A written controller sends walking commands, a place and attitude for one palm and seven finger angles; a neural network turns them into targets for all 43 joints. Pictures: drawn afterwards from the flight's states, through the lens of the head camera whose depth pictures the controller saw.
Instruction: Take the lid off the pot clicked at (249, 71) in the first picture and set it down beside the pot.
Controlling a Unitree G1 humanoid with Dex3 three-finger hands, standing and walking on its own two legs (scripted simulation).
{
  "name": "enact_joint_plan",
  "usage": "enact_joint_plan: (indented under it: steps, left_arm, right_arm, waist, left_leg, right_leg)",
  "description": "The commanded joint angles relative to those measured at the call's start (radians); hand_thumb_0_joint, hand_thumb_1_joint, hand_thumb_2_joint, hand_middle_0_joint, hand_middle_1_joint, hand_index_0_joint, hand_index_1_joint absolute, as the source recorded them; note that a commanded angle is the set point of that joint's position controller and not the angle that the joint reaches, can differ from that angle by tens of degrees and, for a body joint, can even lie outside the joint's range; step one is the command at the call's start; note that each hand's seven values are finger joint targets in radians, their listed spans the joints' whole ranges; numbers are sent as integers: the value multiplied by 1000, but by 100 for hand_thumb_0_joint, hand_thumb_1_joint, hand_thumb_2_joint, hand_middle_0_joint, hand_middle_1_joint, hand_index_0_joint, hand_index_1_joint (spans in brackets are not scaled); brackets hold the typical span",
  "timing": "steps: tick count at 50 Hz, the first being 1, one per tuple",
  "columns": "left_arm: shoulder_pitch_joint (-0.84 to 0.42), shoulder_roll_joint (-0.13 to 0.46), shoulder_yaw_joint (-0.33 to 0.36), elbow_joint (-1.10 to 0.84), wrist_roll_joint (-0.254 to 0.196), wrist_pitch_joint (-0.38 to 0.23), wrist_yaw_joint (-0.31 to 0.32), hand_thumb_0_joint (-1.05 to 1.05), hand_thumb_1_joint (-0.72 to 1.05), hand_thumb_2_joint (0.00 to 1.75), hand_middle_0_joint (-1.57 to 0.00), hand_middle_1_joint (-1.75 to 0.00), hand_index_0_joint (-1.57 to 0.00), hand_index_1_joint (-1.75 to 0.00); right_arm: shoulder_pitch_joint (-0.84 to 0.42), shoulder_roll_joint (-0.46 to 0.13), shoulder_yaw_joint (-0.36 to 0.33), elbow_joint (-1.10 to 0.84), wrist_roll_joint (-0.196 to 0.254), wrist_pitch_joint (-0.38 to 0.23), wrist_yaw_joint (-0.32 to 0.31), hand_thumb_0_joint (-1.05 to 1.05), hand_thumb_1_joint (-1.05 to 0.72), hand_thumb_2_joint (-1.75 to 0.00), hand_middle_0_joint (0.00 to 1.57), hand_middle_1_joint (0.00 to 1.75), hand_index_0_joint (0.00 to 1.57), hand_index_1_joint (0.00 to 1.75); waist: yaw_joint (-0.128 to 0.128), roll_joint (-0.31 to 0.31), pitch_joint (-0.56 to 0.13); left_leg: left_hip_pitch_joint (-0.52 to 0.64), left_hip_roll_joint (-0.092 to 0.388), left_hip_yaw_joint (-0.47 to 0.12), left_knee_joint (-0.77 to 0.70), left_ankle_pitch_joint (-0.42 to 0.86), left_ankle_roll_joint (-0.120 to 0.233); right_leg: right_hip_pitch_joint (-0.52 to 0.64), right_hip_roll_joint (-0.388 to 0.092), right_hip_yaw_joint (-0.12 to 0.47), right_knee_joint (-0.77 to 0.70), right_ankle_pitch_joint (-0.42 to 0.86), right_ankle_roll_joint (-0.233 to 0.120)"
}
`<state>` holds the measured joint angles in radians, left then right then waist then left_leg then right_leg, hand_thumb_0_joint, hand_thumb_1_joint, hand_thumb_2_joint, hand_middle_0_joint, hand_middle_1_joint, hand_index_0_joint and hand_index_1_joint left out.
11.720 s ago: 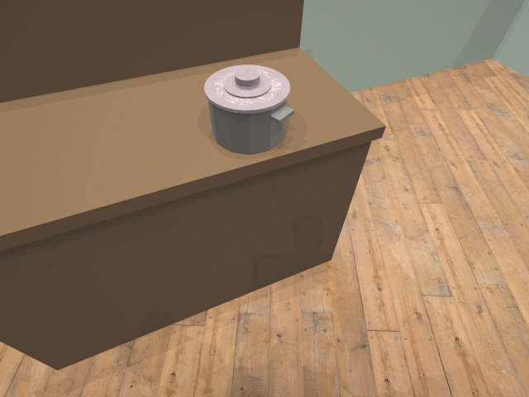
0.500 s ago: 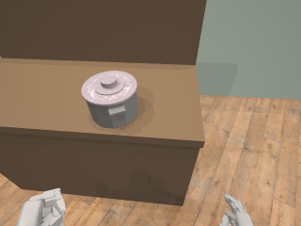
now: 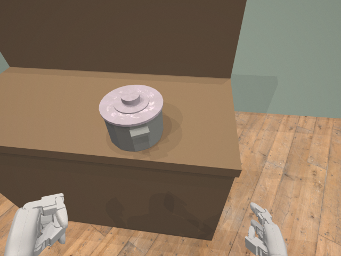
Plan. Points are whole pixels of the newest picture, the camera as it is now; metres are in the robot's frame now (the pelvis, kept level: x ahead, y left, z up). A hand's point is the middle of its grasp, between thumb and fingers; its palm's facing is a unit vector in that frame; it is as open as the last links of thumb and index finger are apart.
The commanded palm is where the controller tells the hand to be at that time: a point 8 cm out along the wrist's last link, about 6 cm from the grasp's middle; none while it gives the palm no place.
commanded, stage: raise the hand higher, near the body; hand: left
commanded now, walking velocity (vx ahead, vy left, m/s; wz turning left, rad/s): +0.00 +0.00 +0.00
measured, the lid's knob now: (130, 97) +0.50 +0.19 +0.11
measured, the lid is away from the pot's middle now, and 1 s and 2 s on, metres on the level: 0.00 0.00 0.00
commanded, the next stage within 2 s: reach forward and open the fingers in 0.22 s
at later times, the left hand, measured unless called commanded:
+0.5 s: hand (56, 203) +0.17 +0.25 +0.11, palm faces +0.13 -0.31 -0.94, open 2.9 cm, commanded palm +0.14 +0.26 +0.16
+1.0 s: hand (57, 182) +0.20 +0.25 +0.13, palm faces -0.21 -0.05 -0.98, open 6.1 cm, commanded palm +0.19 +0.25 +0.20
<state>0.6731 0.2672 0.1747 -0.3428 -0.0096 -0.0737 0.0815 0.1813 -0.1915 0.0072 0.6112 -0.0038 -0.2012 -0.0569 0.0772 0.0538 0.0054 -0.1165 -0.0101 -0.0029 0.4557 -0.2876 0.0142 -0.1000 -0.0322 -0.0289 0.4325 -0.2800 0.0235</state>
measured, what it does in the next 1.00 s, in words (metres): stands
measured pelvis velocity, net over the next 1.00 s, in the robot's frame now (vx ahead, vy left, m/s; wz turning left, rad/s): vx -0.03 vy -0.01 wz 0.02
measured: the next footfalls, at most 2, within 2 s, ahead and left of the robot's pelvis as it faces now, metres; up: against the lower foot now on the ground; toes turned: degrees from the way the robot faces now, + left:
none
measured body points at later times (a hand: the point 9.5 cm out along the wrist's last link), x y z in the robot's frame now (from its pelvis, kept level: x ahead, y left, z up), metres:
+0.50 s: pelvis -0.02 -0.01 +0.00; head -0.01 -0.04 +0.44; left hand +0.16 +0.26 +0.16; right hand +0.18 -0.23 -0.10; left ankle -0.02 +0.11 -0.74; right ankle -0.03 -0.13 -0.74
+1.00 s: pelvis -0.03 -0.01 +0.00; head -0.03 -0.07 +0.45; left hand +0.21 +0.25 +0.19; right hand +0.19 -0.23 -0.09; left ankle -0.02 +0.11 -0.74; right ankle -0.03 -0.13 -0.74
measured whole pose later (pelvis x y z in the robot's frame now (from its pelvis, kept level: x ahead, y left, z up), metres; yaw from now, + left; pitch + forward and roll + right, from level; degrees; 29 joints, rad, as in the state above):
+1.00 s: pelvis -0.03 -0.01 +0.00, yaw +1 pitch -1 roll +0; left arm 0.15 0.68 0.10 -0.26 0.70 0.04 -0.34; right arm 0.12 -0.30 0.01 0.56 0.04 0.03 -0.03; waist 0.06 0.15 0.01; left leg -0.19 -0.01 -0.03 0.42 -0.21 0.01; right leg -0.18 -0.03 -0.05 0.41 -0.21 0.01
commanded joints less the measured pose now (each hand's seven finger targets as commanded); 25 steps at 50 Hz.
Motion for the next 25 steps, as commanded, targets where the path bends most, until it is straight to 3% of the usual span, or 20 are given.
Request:
enact_joint_plan:
  steps: [1, 4, 10, 14, 16, 17, 18, 19, 20, 21, 22, 25]
  left_arm:
    - [-17, 131, 104, -221, -5, -67, 20, 0, 90, 90, -130, -150, -130, -150]
    - [-38, 160, 142, -234, -9, -66, 23, 0, 90, 90, -130, -150, -130, -150]
    - [-105, 153, 132, -275, -18, -80, 24, 0, 90, 90, -130, -150, -130, -150]
    - [-129, 174, 160, -279, -19, -87, 31, 0, 90, 90, -130, -150, -130, -150]
    - [-134, 186, 175, -270, -21, -94, 36, 0, 90, 90, -130, -150, -130, -150]
    - [-173, 386, 117, -274, 424, -2, 72, 0, 87, 91, -129, -146, -129, -146]
    - [-225, 306, 106, -348, 434, 43, 92, 0, 84, 92, -128, -143, -128, -143]
    - [-250, 311, 101, -354, 439, 68, 102, 0, 81, 93, -126, -139, -126, -139]
    - [-215, 340, 100, -336, 549, 92, 110, 0, 78, 95, -125, -136, -125, -136]
    - [-125, 376, 120, -288, 627, 127, 110, 0, 75, 97, -124, -132, -124, -132]
    - [-110, 412, 131, -300, 670, 157, 102, 0, 72, 99, -123, -129, -123, -129]
    - [-287, 488, 115, -300, 786, 207, 51, 0, 62, 106, -120, -118, -120, -118]
  right_arm:
    - [-93, -92, -34, -156, -4, -44, -3, 0, -90, -90, 20, 30, 20, 30]
    - [-102, -94, -31, -156, -2, -34, -3, 0, -90, -90, 20, 30, 20, 30]
    - [-103, -95, -22, -164, -2, -28, -2, 0, -90, -90, 20, 30, 20, 30]
    - [-104, -102, -24, -156, 0, -28, -4, 0, -90, -90, 20, 30, 20, 30]
    - [-104, -100, -26, -154, -1, -29, -7, 0, -90, -90, 20, 30, 20, 30]
    - [-132, -178, -10, -153, -22, 37, 11, 0, -90, -90, 20, 30, 20, 30]
    - [-151, -143, -17, -203, -14, 73, 22, 0, -90, -90, 20, 30, 20, 30]
    - [-160, -144, -16, -205, -8, 89, 27, 0, -90, -90, 20, 30, 20, 30]
    - [-152, -147, -24, -201, -10, 101, 33, 0, -90, -90, 20, 30, 20, 30]
    - [-151, -154, -31, -196, -10, 127, 39, 0, -90, -90, 20, 30, 20, 30]
    - [-167, -165, -29, -207, -9, 157, 43, 0, -90, -90, 20, 30, 20, 30]
    - [-224, -172, -28, -217, 8, 205, 40, 0, -90, -90, 20, 30, 20, 30]
  waist:
    - [-9, -24, -50]
    - [-4, 14, -47]
    - [-10, -23, -47]
    - [-8, 11, -42]
    - [-6, -23, -51]
    - [-11, 11, -13]
    - [-6, 63, -21]
    - [-15, 64, -6]
    - [13, 100, -57]
    - [33, 101, -94]
    - [38, 74, -132]
    - [11, 13, -187]
  left_leg:
    - [29, 17, -1, -54, 370, 5]
    - [28, 16, 0, -56, 361, 1]
    - [22, 18, -5, -68, 313, 2]
    - [29, 17, -3, -72, 287, 2]
    - [29, 19, 0, -74, 276, 4]
    - [-120, 2, 22, -46, 279, 8]
    - [-127, 5, 20, -48, 278, 3]
    - [-131, 7, 17, -47, 269, 3]
    - [-118, 9, 26, -42, 247, 0]
    - [-120, 11, 27, -35, 253, -1]
    - [-123, 6, 29, -27, 262, 0]
    - [-105, 0, 24, -19, 236, 6]
  right_leg:
    - [-30, 31, -41, -44, 276, -28]
    - [-28, 33, -36, -49, 271, -29]
    - [-23, 29, -38, -57, 233, -29]
    - [-32, 32, -30, -67, 212, -30]
    - [-25, 28, -30, -68, 207, -29]
    - [-118, 48, -35, 1, 191, -29]
    - [-113, 38, -62, 11, 156, -46]
    - [-120, 41, -57, 9, 138, -49]
    - [-107, 46, -44, 20, 104, -53]
    - [-86, 50, -31, 22, 107, -60]
    - [-71, 51, -19, 20, 126, -61]
    - [-64, 45, 0, 12, 120, -52]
